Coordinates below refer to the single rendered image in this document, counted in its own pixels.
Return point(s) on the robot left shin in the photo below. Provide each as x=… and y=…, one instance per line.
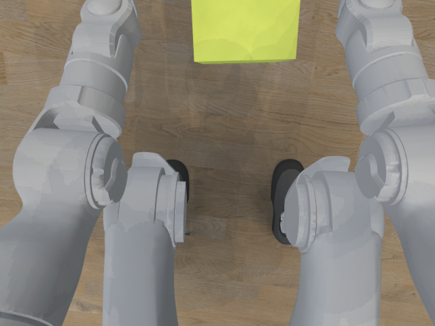
x=110, y=213

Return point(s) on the carton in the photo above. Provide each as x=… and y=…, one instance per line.
x=244, y=31

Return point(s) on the left robot upper arm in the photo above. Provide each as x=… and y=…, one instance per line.
x=65, y=178

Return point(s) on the robot left forearm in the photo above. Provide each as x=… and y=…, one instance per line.
x=97, y=71

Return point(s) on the robot right foot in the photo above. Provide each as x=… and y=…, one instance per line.
x=283, y=177

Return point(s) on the right robot upper arm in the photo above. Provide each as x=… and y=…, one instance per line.
x=396, y=167

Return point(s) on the robot right forearm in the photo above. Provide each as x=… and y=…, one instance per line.
x=385, y=65

